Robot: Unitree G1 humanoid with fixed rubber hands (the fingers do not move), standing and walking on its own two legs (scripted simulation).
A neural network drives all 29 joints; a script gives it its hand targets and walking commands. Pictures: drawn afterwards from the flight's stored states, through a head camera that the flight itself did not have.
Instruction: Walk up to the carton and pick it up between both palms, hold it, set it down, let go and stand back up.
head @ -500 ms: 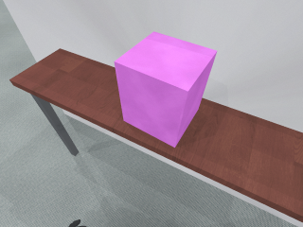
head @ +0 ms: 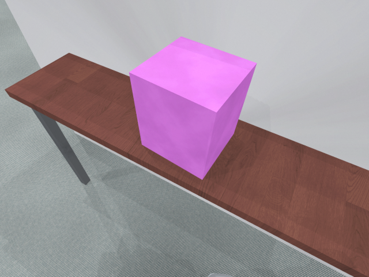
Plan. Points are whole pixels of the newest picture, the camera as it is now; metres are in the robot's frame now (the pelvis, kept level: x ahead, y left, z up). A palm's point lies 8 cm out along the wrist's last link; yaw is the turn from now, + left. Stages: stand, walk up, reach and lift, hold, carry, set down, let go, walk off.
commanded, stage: walk up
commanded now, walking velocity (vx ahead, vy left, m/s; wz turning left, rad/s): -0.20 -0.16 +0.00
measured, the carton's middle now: (191, 109) +0.51 -0.02 +0.07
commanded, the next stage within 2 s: none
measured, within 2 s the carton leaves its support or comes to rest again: neither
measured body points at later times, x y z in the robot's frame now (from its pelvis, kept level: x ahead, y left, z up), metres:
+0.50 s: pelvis -0.01 -0.08 +0.00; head -0.01 -0.08 +0.45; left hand +0.05 +0.14 -0.15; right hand +0.00 -0.31 -0.16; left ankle -0.03 +0.04 -0.74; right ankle -0.01 -0.19 -0.74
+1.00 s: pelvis -0.02 -0.04 -0.01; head +0.00 -0.03 +0.44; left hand -0.05 +0.20 -0.17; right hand +0.02 -0.29 -0.15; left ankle -0.01 +0.08 -0.74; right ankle -0.01 -0.19 -0.74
